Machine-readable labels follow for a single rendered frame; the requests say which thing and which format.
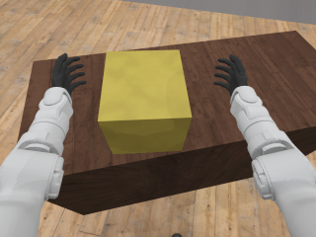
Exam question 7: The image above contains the right robot upper arm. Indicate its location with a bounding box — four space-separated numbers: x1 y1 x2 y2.
251 148 316 237

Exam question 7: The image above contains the pedestal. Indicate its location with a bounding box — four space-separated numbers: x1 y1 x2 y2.
17 31 316 215

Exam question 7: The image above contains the robot right hand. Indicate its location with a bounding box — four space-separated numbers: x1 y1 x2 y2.
213 54 248 97

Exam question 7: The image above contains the right robot forearm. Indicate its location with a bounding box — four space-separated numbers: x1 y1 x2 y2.
230 86 316 184

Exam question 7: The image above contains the robot left hand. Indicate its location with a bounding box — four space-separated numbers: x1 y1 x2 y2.
51 53 87 97

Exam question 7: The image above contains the left robot upper arm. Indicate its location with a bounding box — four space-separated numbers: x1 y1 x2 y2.
0 148 64 237

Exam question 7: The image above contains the carton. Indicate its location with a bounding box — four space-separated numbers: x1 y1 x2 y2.
98 49 193 155

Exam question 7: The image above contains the left robot forearm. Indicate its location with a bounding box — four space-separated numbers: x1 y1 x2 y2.
0 87 73 184

